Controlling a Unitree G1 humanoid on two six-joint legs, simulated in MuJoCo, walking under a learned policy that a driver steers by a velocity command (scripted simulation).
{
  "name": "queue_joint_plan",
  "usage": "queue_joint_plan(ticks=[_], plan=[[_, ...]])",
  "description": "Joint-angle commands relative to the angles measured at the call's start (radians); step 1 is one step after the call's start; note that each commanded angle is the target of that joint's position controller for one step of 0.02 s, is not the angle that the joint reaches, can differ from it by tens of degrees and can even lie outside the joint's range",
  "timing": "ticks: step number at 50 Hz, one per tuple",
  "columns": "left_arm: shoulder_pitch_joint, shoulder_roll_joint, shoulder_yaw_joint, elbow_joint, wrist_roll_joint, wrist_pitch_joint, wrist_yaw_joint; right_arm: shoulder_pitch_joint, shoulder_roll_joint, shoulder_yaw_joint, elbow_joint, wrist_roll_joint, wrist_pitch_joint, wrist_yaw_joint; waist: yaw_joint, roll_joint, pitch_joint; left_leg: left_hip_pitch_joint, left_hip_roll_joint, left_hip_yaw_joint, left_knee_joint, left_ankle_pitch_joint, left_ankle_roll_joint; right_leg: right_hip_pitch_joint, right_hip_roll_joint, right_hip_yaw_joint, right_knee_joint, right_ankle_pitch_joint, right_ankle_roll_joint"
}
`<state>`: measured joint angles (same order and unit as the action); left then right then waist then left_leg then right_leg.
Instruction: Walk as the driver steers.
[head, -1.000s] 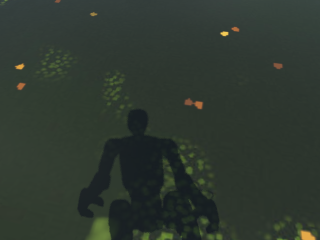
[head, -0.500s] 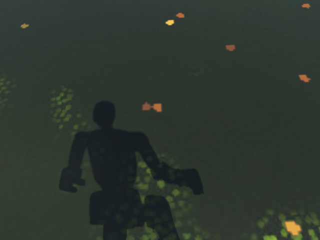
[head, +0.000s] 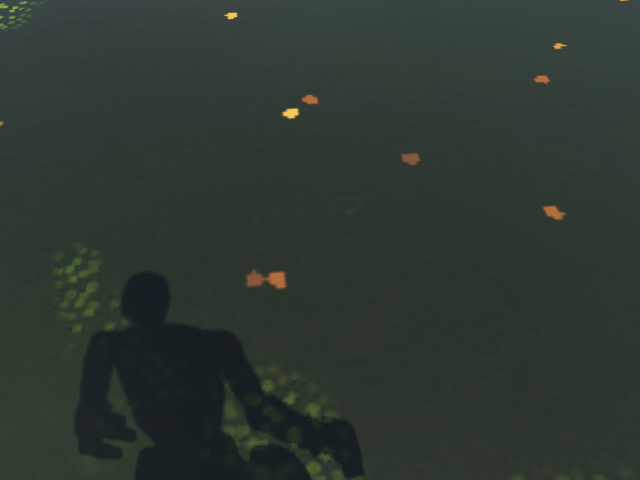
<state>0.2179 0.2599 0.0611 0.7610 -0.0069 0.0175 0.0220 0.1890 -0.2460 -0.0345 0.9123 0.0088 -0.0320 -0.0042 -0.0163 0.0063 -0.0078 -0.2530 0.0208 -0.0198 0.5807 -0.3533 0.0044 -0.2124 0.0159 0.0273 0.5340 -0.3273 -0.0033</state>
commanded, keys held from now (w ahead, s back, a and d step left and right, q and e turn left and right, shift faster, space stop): w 0.82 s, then w+q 0.18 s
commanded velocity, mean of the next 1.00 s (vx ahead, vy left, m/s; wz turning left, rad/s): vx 0.44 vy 0.00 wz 0.02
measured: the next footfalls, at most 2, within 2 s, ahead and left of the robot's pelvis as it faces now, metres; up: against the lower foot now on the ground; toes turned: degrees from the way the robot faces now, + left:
left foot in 0.28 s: +0.19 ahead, +0.15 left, +0.00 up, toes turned +2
right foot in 0.82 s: +0.54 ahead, -0.08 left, +0.00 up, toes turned -2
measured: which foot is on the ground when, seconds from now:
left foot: down 0.00-0.00, up 0.02-0.26, down 0.28-0.84, up 0.86-1.00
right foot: down 0.00-0.30, up 0.32-0.80, down 0.82-1.00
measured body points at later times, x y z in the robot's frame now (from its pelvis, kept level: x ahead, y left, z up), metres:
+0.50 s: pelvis +0.17 +0.07 +0.02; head +0.18 +0.09 +0.46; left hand +0.30 +0.34 -0.10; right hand +0.21 -0.20 -0.11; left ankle +0.15 +0.15 -0.73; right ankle +0.20 -0.10 -0.65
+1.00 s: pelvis +0.45 +0.01 +0.01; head +0.48 +0.01 +0.46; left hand +0.56 +0.28 -0.10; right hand +0.53 -0.27 -0.12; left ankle +0.40 +0.16 -0.64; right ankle +0.49 -0.07 -0.73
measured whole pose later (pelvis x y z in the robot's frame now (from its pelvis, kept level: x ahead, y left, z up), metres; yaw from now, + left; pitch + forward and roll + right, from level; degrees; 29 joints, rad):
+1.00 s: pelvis +0.45 +0.01 +0.01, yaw +3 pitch +0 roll -2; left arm 0.21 0.25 0.05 0.78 0.01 -0.10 -0.03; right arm 0.29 -0.30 -0.05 0.87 0.04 -0.06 0.00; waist 0.00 0.04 0.05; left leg -0.49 0.08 -0.06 1.17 -0.31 0.03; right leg -0.25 0.04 -0.12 0.39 -0.15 -0.06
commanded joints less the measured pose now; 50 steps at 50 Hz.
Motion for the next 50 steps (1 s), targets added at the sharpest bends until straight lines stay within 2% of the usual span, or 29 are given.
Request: queue_joint_plan(ticks=[1,2,3,4,6,9,12,14,15,16,17,18,19,21,23,26,30,34,37,39,40,41,42,43,44,45,46,47,50], plan=[[0.147,0.166,0.044,-0.016,-0.002,-0.043,-0.01,-0.111,-0.094,-0.019,-0.095,0.015,-0.051,0.005,0.07,-0.207,0.086,-0.309,-0.051,0.082,0.154,-0.133,0.023,0.117,-0.233,0.384,-0.282,-0.346,-0.211],[0.171,0.189,0.048,-0.008,-0.005,-0.058,-0.011,-0.159,-0.109,-0.024,-0.121,0.024,-0.064,0.006,0.083,-0.242,0.143,-0.406,-0.034,0.048,0.228,-0.171,0.038,0.131,-0.316,0.527,-0.339,-0.308,-0.266],[0.186,0.186,0.047,-0.003,-0.001,-0.075,-0.009,-0.193,-0.129,-0.03,-0.141,0.028,-0.075,0.011,0.093,-0.235,0.167,-0.511,0.007,-0.003,0.33,-0.226,0.054,0.182,-0.367,0.583,-0.35,-0.204,-0.294],[0.19,0.177,0.045,-0.002,0.002,-0.086,-0.005,-0.193,-0.133,-0.034,-0.146,0.032,-0.083,0.019,0.085,-0.2,0.142,-0.584,0.042,-0.03,0.396,-0.226,0.072,0.253,-0.379,0.568,-0.335,-0.107,-0.291],[0.152,0.164,0.042,-0.016,-0.008,-0.087,-0.003,-0.181,-0.121,-0.029,-0.139,0.027,-0.089,0.036,0.069,-0.134,0.093,-0.561,0.079,-0.019,0.316,-0.13,0.083,0.279,-0.331,0.426,-0.336,-0.006,-0.241],[0.108,0.176,0.045,-0.026,-0.013,-0.072,-0.009,-0.174,-0.077,-0.011,-0.124,0.012,-0.084,0.062,0.053,-0.145,0.059,-0.243,0.019,0.073,0.112,0.067,0.047,0.088,-0.214,0.209,-0.352,0.089,-0.183],[0.112,0.182,0.047,-0.021,-0.019,-0.071,-0.014,-0.062,-0.116,-0.026,-0.084,0.014,-0.067,0.059,-0.01,-0.131,0.038,0.037,-0.033,0.105,0.006,0.219,0.025,-0.06,-0.199,0.154,-0.298,0.065,-0.151],[0.11,0.136,0.029,-0.018,-0.008,-0.08,-0.013,0.108,-0.172,-0.055,-0.041,0.02,-0.057,0.039,-0.099,-0.092,-0.019,0.243,-0.021,0.073,-0.025,0.173,0.058,-0.137,-0.152,0.087,-0.079,0.178,-0.096],[0.107,0.064,0.005,-0.043,0.009,-0.083,-0.011,0.238,-0.264,-0.077,-0.027,0.006,-0.058,0.025,-0.14,0.115,-0.09,0.381,0.192,-0.214,-0.135,0.058,0.135,-0.266,-0.067,-0.005,0.288,0.061,-0.031],[0.172,0.02,-0.004,-0.083,-0.011,-0.102,0.001,0.291,-0.335,-0.085,-0.022,-0.007,-0.064,0.035,-0.104,0.356,-0.166,0.493,0.377,-0.737,-0.367,-0.217,0.289,-0.49,0.054,0.033,0.587,-0.263,0.004],[0.159,0.113,0.017,-0.07,-0.039,-0.113,0.002,0.202,-0.269,-0.065,-0.04,-0.002,-0.072,0.04,-0.08,0.224,-0.082,0.419,0.388,-0.766,-0.41,-0.366,0.288,-0.586,-0.018,0.103,0.72,-0.218,-0.012],[0.094,0.15,0.026,-0.078,-0.046,-0.116,-0.003,0.138,-0.212,-0.051,-0.057,0.001,-0.077,0.04,-0.064,0.156,0.014,0.326,0.355,-0.621,-0.396,-0.319,0.25,-0.622,-0.071,0.083,0.722,-0.117,-0.04],[0.077,0.141,0.026,-0.067,-0.034,-0.114,-0.002,0.084,-0.186,-0.042,-0.07,-0.007,-0.077,0.041,-0.039,0.092,0.041,0.25,0.303,-0.496,-0.394,-0.195,0.22,-0.585,-0.111,0.066,0.689,-0.024,-0.049],[0.083,0.119,0.029,-0.053,-0.013,-0.103,-0.006,0.035,-0.154,-0.032,-0.082,-0.023,-0.076,0.039,0.002,0.094,0.048,0.152,0.225,-0.329,-0.42,-0.005,0.189,-0.494,-0.156,0.062,0.602,0.082,-0.049],[0.08,0.097,0.026,-0.05,-0.008,-0.092,-0.012,0.054,-0.153,-0.032,-0.075,-0.017,-0.082,0.033,0.01,0.088,0.044,0.135,0.198,-0.241,-0.449,0.132,0.199,-0.476,-0.158,0.04,0.551,0.145,-0.032],[-0.01,0.086,0.022,-0.078,0.003,-0.091,-0.011,0.097,-0.171,-0.035,-0.057,-0.009,-0.079,0.019,-0.006,0.039,0.063,0.165,0.189,-0.16,-0.47,0.302,0.209,-0.535,-0.155,0.024,0.402,0.255,0.004],[-0.154,0.048,0.002,-0.117,-0.005,-0.105,-0.028,0.152,-0.182,-0.034,-0.04,0.0,-0.067,0.006,-0.051,0.05,0.084,0.165,0.158,-0.063,-0.483,0.363,0.186,-0.478,-0.123,-0.019,0.152,0.423,0.015],[-0.276,0.045,-0.008,-0.157,-0.013,-0.115,-0.056,0.229,-0.188,-0.035,-0.012,0.007,-0.051,0.004,-0.087,0.038,0.119,0.254,0.196,-0.054,-0.453,0.381,0.19,-0.48,-0.094,-0.034,0.026,0.438,-0.003],[-0.312,0.062,-0.007,-0.181,-0.016,-0.123,-0.076,0.247,-0.201,-0.042,-0.001,0.01,-0.034,0.0,-0.069,0.054,0.115,0.353,0.237,-0.059,-0.386,0.503,0.177,-0.472,-0.073,-0.037,-0.027,0.346,-0.041],[-0.239,0.103,0.009,-0.166,-0.012,-0.124,-0.076,0.23,-0.226,-0.05,-0.007,0.009,-0.027,-0.004,-0.012,0.091,0.046,0.391,0.236,-0.048,-0.275,0.803,0.157,-0.332,-0.025,-0.068,-0.036,0.267,-0.075],[-0.119,0.137,0.028,-0.134,-0.011,-0.122,-0.07,0.212,-0.232,-0.051,-0.011,0.007,-0.02,-0.006,0.059,0.099,-0.036,0.379,0.21,-0.02,-0.13,0.97,0.14,-0.165,0.009,-0.096,-0.055,0.27,-0.105],[0.054,0.184,0.049,-0.085,-0.009,-0.119,-0.058,0.201,-0.215,-0.043,-0.024,0.0,-0.017,-0.008,0.14,0.091,-0.154,0.252,0.166,0.008,0.079,0.936,0.109,0.116,-0.025,-0.065,-0.035,0.307,-0.145],[0.199,0.277,0.071,-0.062,0.021,-0.115,-0.047,0.282,-0.118,-0.012,-0.058,-0.013,-0.031,-0.003,0.137,-0.081,-0.332,-0.133,0.055,0.038,0.468,0.537,0.056,0.559,-0.297,0.3,0.004,0.251,-0.267],[0.224,0.234,0.059,-0.046,0.009,-0.111,-0.048,0.336,-0.062,0.008,-0.035,0.002,-0.051,0.006,0.121,-0.251,-0.467,-0.357,-0.081,-0.066,0.716,-0.195,0.03,0.702,-0.45,0.696,-0.161,0.081,-0.357],[0.175,0.166,0.037,-0.05,0.004,-0.108,-0.045,0.235,-0.19,-0.029,-0.059,0.034,-0.068,0.011,0.145,-0.16,-0.316,-0.457,-0.02,-0.141,0.788,-0.178,0.043,0.583,-0.413,0.603,-0.214,-0.006,-0.296],[0.104,0.142,0.027,-0.053,0.003,-0.107,-0.04,0.143,-0.202,-0.034,-0.093,0.051,-0.073,0.011,0.122,-0.118,-0.167,-0.476,0.031,-0.101,0.762,-0.094,0.049,0.419,-0.378,0.435,-0.242,0.038,-0.255],[0.045,0.118,0.019,-0.046,0.008,-0.112,-0.043,0.105,-0.181,-0.033,-0.101,0.041,-0.071,0.007,0.083,-0.049,-0.075,-0.446,0.072,-0.085,0.692,-0.019,0.043,0.264,-0.334,0.327,-0.289,0.113,-0.232],[0.001,0.088,0.013,-0.045,0.014,-0.124,-0.045,0.114,-0.172,-0.041,-0.094,0.028,-0.058,0.001,0.045,-0.065,-0.036,-0.394,0.104,-0.091,0.633,0.033,0.039,0.171,-0.294,0.239,-0.324,0.165,-0.21],[-0.04,0.083,0.018,-0.017,0.018,-0.147,-0.05,0.179,-0.106,-0.037,-0.074,0.026,-0.014,-0.003,-0.009,-0.081,0.009,-0.312,0.127,-0.094,0.59,0.091,0.015,0.026,-0.266,0.096,-0.409,0.248,-0.209]])
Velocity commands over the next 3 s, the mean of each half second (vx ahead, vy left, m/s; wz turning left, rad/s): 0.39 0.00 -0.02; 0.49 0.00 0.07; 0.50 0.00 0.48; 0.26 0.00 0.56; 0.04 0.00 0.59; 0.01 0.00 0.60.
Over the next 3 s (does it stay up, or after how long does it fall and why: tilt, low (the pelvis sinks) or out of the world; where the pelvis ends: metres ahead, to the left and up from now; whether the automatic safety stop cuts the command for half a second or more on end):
stays up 0.96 0.18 0.01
